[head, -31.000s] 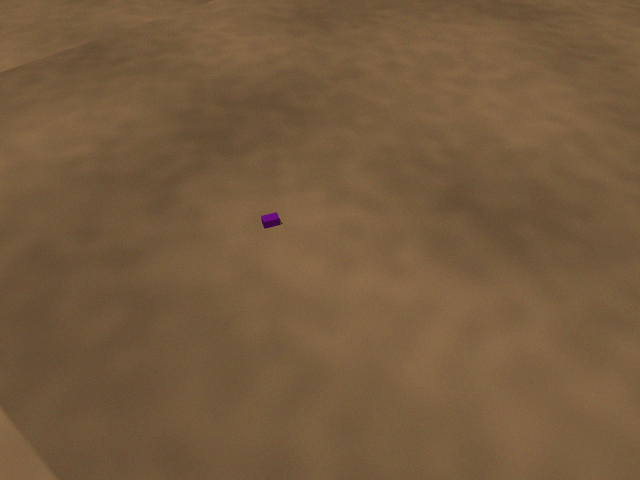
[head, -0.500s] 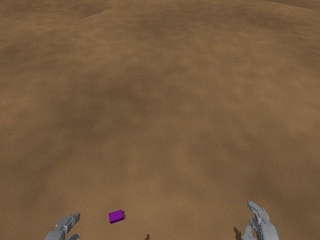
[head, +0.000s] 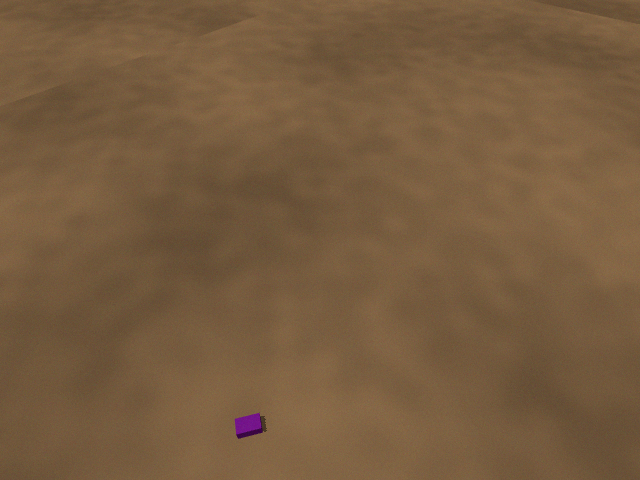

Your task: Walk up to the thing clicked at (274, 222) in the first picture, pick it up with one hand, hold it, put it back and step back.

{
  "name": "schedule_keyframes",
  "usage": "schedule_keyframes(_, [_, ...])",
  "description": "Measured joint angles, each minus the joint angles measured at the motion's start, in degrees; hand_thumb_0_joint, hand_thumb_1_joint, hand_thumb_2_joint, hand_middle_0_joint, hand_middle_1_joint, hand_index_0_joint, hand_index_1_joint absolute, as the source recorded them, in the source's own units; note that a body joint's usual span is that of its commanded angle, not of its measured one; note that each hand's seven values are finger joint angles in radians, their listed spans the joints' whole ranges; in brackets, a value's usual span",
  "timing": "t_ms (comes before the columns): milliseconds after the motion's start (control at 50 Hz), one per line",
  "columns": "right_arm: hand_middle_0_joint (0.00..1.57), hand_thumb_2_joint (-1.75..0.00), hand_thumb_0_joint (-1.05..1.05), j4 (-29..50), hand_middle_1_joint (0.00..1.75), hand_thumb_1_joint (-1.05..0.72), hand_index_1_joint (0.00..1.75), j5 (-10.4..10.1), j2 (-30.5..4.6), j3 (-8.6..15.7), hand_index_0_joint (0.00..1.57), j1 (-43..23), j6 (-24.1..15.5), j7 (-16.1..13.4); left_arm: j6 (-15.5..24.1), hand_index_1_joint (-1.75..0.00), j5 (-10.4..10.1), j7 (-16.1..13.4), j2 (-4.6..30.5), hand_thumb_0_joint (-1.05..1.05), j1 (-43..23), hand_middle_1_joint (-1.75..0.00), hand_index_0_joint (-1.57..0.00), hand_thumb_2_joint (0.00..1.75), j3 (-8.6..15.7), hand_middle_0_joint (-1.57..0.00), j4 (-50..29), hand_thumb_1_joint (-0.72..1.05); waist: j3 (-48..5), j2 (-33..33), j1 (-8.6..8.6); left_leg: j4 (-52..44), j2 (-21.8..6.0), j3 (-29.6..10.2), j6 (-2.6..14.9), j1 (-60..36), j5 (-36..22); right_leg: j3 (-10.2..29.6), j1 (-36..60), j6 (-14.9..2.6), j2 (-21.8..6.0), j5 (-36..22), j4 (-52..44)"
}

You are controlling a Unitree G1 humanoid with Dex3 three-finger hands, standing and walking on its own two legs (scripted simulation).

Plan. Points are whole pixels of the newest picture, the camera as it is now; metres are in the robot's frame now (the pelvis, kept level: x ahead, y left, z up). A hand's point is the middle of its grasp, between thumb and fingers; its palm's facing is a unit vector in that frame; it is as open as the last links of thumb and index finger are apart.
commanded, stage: stand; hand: left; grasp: from above
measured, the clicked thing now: (248, 425) +0.45 +0.22 -0.74
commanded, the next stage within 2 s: none
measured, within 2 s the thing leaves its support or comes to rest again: neither
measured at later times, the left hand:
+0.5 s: hand out of the picture +0.04 +0.24 -0.14, palm faces +0.03 -0.94 -0.34, open 7.4 cm
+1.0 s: hand out of the picture +0.07 +0.23 -0.14, palm faces +0.02 -0.94 -0.33, open 7.4 cm
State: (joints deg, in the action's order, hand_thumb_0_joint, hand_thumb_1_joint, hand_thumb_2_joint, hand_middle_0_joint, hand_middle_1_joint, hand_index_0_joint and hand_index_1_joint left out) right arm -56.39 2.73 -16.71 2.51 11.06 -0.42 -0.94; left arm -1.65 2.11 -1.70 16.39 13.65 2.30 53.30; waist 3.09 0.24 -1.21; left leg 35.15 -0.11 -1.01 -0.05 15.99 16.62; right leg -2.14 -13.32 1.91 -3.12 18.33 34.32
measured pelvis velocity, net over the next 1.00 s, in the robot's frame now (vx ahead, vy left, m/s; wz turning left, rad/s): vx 0.01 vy -0.01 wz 0.00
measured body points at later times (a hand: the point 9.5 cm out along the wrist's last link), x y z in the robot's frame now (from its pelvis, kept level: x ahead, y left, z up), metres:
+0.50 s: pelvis -0.01 +0.00 +0.02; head -0.01 -0.01 +0.47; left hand +0.03 +0.29 -0.12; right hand +0.06 -0.29 -0.13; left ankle +0.03 +0.12 -0.73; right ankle +0.00 -0.14 -0.73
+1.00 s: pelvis +0.01 -0.01 +0.02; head +0.01 -0.02 +0.47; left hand +0.07 +0.28 -0.12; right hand +0.08 -0.30 -0.12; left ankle +0.03 +0.12 -0.73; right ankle +0.00 -0.14 -0.73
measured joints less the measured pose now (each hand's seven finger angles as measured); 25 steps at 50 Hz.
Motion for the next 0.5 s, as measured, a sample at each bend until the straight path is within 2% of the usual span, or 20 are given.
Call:
schedule_keyframes(200, [0.2,-0.9,0.0,-4.89,0.3,-0.9,0.3,-0.94,0.63,-0.6,0.21,-1.27,0.49,-0.15,0.72,-0.3,-0.4,-0.07,-0.48,0.0,-1.29,-0.3,-0.21,0.9,-0.69,-0.2,8.02,0.9,0.91,0.64,-0.05,-8.6,0.35,-0.07,0.12,-6.15,-4.45,-0.33,6.25,0.32,-0.23,-4.46,-8.69])
schedule_keyframes(500, [0.2,-0.9,0.0,-7.72,0.3,-0.9,0.3,-1.15,-0.64,-0.7,0.21,-2.43,0.74,0.2,1.47,-0.3,-0.58,0.28,0.69,0.0,-3.68,-0.3,-0.21,0.9,-0.7,-0.2,11.58,0.9,0.65,0.94,0.41,-12.73,-0.01,-0.35,-0.31,-8.07,-6.91,-0.67,8.08,-0.03,0.2,-6.71,-12.54])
